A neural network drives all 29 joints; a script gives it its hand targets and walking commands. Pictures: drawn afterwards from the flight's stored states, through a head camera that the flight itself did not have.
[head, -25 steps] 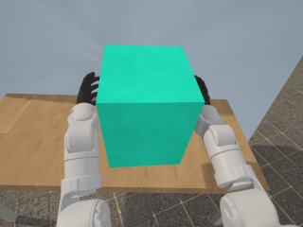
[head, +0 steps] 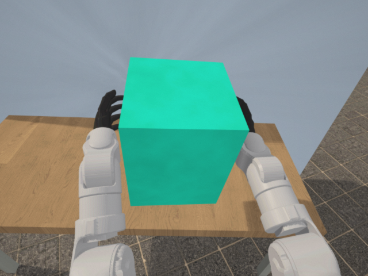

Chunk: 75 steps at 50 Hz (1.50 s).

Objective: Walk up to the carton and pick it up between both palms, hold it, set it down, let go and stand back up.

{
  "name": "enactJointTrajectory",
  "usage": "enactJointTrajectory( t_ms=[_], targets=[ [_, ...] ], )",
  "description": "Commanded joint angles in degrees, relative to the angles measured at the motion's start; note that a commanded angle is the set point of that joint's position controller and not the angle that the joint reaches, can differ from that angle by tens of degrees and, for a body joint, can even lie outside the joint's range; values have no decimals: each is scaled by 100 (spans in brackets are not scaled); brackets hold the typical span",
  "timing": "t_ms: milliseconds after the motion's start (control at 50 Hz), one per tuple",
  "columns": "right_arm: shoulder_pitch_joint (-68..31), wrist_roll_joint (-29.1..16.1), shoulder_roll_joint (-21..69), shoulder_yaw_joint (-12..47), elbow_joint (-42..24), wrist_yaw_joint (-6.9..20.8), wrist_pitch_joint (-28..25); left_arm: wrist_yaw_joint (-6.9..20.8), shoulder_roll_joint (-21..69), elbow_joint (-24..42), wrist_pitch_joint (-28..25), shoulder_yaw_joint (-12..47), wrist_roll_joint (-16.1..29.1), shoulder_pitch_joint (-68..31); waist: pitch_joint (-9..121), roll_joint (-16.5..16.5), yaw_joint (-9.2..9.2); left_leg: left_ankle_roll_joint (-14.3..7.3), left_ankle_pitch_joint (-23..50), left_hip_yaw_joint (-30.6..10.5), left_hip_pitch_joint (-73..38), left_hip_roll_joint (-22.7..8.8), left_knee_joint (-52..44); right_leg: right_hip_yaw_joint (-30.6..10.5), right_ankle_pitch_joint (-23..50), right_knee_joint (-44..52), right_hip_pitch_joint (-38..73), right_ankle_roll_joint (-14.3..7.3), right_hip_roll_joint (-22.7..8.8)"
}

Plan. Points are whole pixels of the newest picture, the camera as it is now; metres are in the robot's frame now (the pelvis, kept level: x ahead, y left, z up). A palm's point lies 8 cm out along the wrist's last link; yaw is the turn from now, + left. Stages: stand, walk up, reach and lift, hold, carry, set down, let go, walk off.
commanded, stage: hold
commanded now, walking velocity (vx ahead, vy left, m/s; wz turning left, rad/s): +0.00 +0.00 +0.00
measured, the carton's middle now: (176, 135) +0.37 +0.01 +0.15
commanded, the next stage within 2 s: set down in 0.18 s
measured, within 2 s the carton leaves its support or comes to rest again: neither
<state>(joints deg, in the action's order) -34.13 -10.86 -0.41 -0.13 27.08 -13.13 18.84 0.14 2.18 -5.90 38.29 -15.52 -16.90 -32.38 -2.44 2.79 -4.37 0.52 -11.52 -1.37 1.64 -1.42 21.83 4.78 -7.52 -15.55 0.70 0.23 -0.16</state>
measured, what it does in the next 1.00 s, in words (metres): stands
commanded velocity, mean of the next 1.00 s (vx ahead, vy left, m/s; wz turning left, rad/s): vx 0.00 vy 0.00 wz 0.00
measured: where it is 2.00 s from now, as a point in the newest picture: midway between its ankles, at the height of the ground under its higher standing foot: outside the picture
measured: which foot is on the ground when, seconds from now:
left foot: down 0.00-1.00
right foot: down 0.00-1.00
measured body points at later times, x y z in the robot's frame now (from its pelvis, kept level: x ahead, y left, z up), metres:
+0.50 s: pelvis +0.00 +0.00 +0.00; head -0.04 +0.03 +0.45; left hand +0.38 +0.16 +0.19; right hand +0.37 -0.13 +0.16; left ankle +0.02 +0.12 -0.75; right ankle +0.02 -0.12 -0.75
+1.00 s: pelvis +0.02 +0.00 +0.00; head +0.01 +0.04 +0.45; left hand +0.40 +0.15 +0.13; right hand +0.38 -0.14 +0.11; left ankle +0.02 +0.12 -0.75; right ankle +0.02 -0.12 -0.75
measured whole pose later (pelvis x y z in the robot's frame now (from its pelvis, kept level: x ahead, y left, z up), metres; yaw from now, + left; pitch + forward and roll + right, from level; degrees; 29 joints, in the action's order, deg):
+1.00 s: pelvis +0.02 +0.00 +0.00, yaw +0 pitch -6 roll -1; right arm -27.6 -3.2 2.2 -4.7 34.8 -10.7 -3.6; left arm -0.9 3.5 -14.3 20.1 -12.8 -17.4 -29.0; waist -4.9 4.3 -2.7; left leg 0.5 -12.0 -1.8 2.8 -1.3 20.9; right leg 5.2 -7.8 -13.9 0.1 0.3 -0.2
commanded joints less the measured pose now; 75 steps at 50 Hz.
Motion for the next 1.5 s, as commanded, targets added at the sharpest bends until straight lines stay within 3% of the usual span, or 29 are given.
enactJointTrajectory(
  t_ms=[0,140,180,260,340,420,460,480,520,580,700,780,920,1120,1320,1480],
  targets=[
    [-4704,-381,3247,2252,-2164,526,-533,826,3454,539,-216,3188,844,-3533,2377,-597,-115,196,1522,160,-406,361,-265,-8,980,55,572,141,336],
    [-4528,-310,3119,2049,-1850,561,-483,877,3342,473,-130,3022,738,-3507,2138,-583,-169,215,1354,181,-365,353,-351,24,757,89,576,141,318],
    [-4863,-211,3273,2065,-1939,615,-535,922,3248,373,-167,2928,754,-3756,2179,-481,-51,117,1066,226,-245,398,-457,40,585,117,620,190,300],
    [-5171,-41,3335,1975,-2129,747,-889,895,3440,254,-426,2986,774,-3818,2520,-652,43,138,1160,246,-349,378,-413,103,613,62,587,153,323],
    [-4782,451,3151,1508,-1516,888,-1357,924,3349,-201,-819,2627,497,-3521,2162,-581,86,143,944,323,-412,342,-521,219,291,119,421,128,304],
    [-4004,1115,2873,867,-641,992,-1829,1217,2914,-874,-1118,1884,64,-2972,1338,-321,69,-35,54,484,42,343,-879,256,-150,240,679,187,146],
    [-3909,1277,2853,783,-668,1042,-2122,1262,2917,-855,-1318,1903,73,-2902,1481,-372,102,-8,151,530,93,331,-888,284,-55,215,777,165,144],
    [-3950,1160,2909,1030,-877,1021,-2278,1263,3087,-447,-1357,2108,195,-3036,1784,-398,106,75,882,600,-158,352,-699,335,424,147,1039,178,159],
    [-4122,1032,2890,1352,-1087,956,-2507,1194,3230,-410,-1454,2443,283,-2902,2122,-410,75,185,1825,547,-413,348,-389,363,1105,88,1153,146,238],
    [-4177,938,2928,1708,-1410,879,-2763,1082,3350,-318,-1665,2836,408,-2838,2408,-371,29,236,2354,481,-509,326,-207,366,1547,35,1122,126,283],
    [-3966,932,3007,1950,-1606,868,-2917,797,3381,-104,-2008,3346,583,-2969,2715,-470,18,266,2286,333,-487,280,-157,304,1650,-13,960,87,245],
    [-3754,900,3028,1998,-1470,868,-2861,689,3361,-156,-2086,3369,556,-2835,2781,-550,86,265,2253,269,-431,283,-140,240,1733,-35,950,93,214],
    [-3378,849,2943,1909,-1090,867,-2789,728,3251,-401,-2027,2988,366,-2386,2460,-506,196,236,2166,290,-267,305,-227,197,1834,-26,1018,150,192],
    [-3451,1055,2994,1676,-1016,918,-3020,684,3452,-608,-2359,3144,432,-2631,2649,-543,79,367,2341,272,-381,240,-162,287,1859,13,721,101,258],
    [-3465,1436,3077,1224,-343,1045,-3200,603,3595,-1410,-2789,2856,367,-2809,2749,-543,161,359,1985,312,-237,200,-261,286,1519,79,462,64,238],
    [-3545,1742,3245,944,230,1151,-3460,630,3596,-2099,-3216,2364,203,-2916,2863,-421,338,271,1877,458,173,227,-357,192,1910,4,799,96,188]
  ],
)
